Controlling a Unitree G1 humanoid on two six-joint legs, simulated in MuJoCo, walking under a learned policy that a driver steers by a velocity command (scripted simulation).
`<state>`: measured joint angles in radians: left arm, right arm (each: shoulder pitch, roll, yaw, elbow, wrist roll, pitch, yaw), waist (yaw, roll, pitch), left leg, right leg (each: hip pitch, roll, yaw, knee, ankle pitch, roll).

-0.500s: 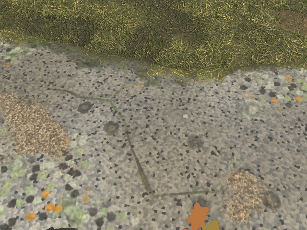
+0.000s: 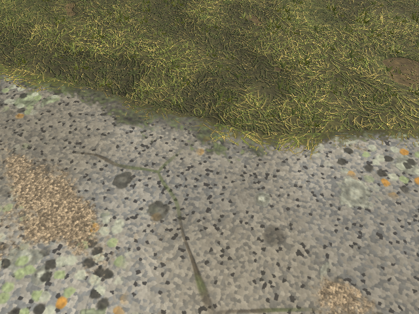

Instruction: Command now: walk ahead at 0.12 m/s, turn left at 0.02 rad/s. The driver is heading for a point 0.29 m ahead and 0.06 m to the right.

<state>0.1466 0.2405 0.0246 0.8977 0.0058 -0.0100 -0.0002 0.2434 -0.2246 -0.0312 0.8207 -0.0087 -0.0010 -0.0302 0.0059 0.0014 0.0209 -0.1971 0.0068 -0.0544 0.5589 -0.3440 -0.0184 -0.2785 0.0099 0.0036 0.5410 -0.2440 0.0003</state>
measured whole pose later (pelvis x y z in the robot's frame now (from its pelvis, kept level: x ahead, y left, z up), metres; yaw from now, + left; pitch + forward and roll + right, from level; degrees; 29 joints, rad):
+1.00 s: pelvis +0.19 -0.01 +0.01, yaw -1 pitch -1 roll +0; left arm 0.22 0.22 0.02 1.08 0.01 -0.02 0.03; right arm 0.15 -0.23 -0.03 0.99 0.00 -0.01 -0.03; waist 0.00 0.01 0.03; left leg -0.26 -0.01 0.01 0.48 -0.19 0.01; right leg -0.17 -0.01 0.00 0.49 -0.31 0.00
